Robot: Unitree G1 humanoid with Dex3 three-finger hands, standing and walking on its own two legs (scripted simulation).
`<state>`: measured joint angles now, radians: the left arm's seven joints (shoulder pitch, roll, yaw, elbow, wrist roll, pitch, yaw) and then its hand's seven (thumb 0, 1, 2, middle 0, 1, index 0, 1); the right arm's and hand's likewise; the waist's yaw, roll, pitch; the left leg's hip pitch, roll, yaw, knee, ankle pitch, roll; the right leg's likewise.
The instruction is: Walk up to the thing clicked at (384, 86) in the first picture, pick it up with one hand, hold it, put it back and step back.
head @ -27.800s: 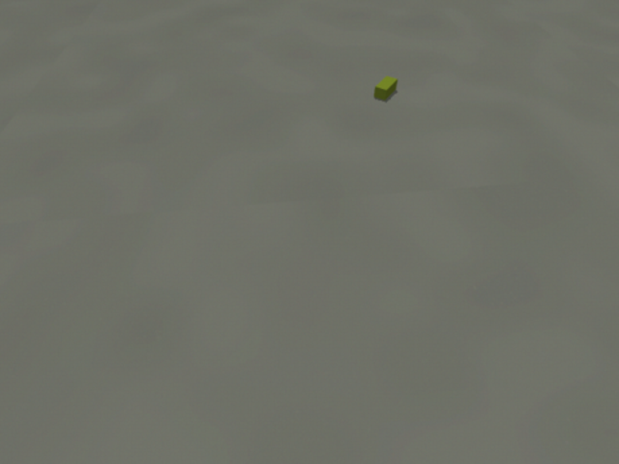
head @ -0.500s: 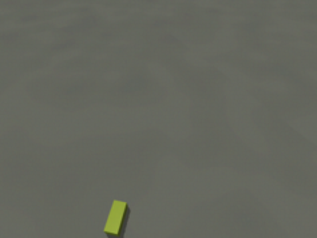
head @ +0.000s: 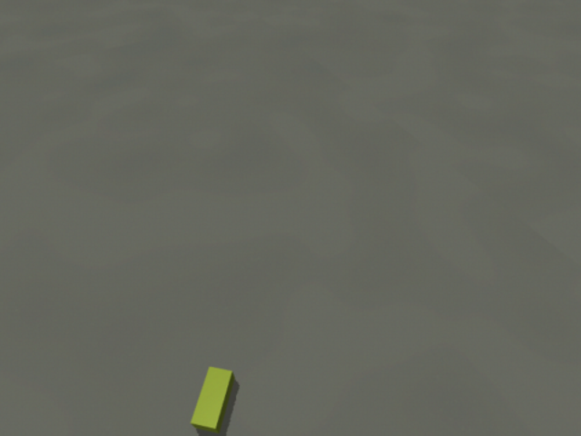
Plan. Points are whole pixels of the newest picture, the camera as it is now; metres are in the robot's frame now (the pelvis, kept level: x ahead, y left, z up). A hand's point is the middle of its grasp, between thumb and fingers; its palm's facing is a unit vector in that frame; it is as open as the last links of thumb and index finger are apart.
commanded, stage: rise first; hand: left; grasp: from above
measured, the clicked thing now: (214, 398) +0.37 +0.26 -0.75
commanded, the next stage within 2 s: none
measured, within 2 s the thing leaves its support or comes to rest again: neither
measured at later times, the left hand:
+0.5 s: hand out of the picture +0.13 +0.27 -0.22, palm faces -0.02 -0.87 -0.49, open 13.3 cm
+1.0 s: hand out of the picture +0.13 +0.29 -0.31, palm faces -0.08 -0.71 -0.70, open 14.0 cm
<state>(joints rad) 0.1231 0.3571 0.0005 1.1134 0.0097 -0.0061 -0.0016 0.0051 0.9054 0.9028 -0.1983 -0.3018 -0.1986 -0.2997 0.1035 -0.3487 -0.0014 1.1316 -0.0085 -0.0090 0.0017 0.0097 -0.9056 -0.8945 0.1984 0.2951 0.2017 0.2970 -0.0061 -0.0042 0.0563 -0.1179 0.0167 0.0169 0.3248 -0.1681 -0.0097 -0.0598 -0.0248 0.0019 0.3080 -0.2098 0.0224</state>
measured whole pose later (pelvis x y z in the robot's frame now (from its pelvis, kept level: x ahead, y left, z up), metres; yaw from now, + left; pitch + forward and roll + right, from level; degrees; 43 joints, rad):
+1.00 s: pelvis -0.03 +0.00 -0.13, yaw +0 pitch +25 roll -2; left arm -0.14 0.27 0.22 0.94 0.37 0.33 0.37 0.00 -0.47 0.96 -0.08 -1.00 -0.08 -1.01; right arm 0.10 -0.23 -0.01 0.66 -0.03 -0.11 -0.03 0.01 -0.91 -0.89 0.20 0.29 0.20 0.30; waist 0.00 -0.01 -0.17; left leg -1.19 0.04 -0.05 1.30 -0.54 -0.02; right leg -1.11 0.00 -0.03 1.28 -0.60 0.01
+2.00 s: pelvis -0.11 -0.01 -0.42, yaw -8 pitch +35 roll -5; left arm -1.13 0.68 0.56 1.67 0.52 0.49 0.75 0.00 -0.41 0.94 -0.09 -1.08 -0.11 -1.07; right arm 0.09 -0.32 0.01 0.90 -0.11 -0.22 0.31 0.01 -0.92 -0.90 0.19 0.29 0.20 0.30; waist -0.18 0.01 -0.05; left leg -2.26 0.08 -0.13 2.26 -0.62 -0.03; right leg -2.18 0.07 -0.06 2.23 -0.68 0.03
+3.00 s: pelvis -0.11 +0.00 -0.45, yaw -11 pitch +29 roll -9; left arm -1.17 0.79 0.60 1.70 0.48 0.50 0.84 0.00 -0.45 0.96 -0.12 -1.01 -0.11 -1.02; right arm 0.08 -0.36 0.08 0.88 -0.15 -0.20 0.42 0.01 -0.94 -0.90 0.19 0.29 0.20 0.30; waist -0.26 -0.02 0.11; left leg -2.29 0.07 -0.21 2.38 -0.63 -0.04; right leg -2.18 0.09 -0.12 2.31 -0.66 0.03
